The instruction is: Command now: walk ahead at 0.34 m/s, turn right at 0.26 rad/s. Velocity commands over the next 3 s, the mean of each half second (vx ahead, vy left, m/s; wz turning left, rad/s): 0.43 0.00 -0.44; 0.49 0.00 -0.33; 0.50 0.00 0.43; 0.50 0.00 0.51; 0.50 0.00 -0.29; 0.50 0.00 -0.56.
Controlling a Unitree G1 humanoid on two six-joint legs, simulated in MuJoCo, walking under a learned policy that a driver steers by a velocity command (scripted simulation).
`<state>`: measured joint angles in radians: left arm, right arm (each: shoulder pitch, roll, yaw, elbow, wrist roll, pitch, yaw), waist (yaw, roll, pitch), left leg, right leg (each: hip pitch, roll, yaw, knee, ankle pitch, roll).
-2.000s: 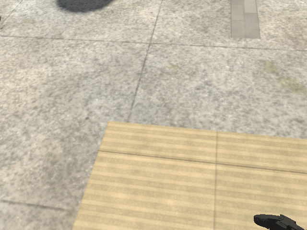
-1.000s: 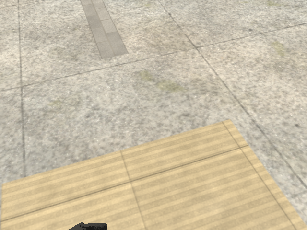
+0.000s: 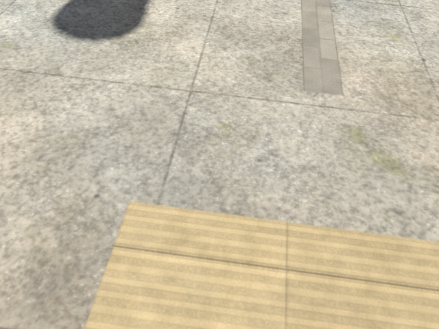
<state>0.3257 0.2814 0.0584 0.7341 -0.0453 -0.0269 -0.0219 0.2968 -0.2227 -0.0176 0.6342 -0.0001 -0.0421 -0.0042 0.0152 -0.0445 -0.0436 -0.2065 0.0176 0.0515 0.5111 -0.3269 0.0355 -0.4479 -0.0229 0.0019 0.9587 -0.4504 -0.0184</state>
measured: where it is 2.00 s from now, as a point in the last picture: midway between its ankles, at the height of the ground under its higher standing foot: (287, 217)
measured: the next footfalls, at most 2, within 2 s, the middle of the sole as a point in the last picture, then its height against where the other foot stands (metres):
right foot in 0.42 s outside the picture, level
left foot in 0.92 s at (253, 286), level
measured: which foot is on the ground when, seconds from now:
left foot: down 0.00-0.40, up 0.42-0.90, down 0.92-1.00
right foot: up 0.00-0.40, down 0.42-0.94, up 0.96-1.00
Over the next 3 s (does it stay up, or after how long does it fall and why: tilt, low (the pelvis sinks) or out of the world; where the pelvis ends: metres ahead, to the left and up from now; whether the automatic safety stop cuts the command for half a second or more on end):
stays up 1.59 -0.27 -0.01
